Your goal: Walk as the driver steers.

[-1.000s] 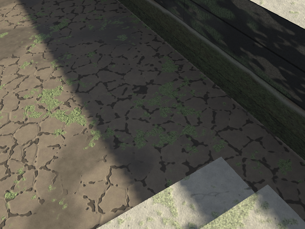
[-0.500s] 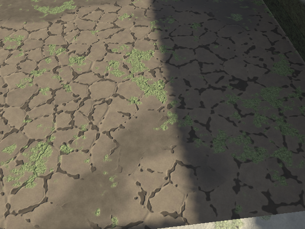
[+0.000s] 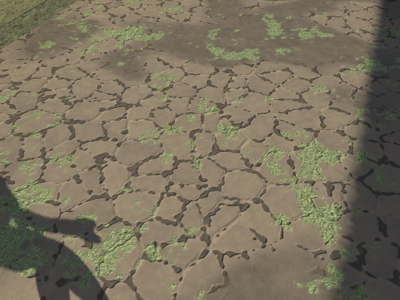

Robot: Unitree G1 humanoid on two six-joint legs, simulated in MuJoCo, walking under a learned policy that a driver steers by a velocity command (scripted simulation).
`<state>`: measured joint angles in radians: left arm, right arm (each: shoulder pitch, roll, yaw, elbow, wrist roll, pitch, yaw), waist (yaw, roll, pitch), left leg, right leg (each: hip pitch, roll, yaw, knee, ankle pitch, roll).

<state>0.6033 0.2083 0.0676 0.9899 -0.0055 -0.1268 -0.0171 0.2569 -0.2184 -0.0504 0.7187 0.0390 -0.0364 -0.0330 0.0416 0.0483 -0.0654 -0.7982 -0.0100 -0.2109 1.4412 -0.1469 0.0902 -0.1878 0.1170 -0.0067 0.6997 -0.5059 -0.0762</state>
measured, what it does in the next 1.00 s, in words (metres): goes down, turning right: left foot 0.17 m lower, then right foot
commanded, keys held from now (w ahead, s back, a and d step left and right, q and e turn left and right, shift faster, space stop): w+shift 0.12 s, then w+e+shift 0.06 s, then e+shift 0.82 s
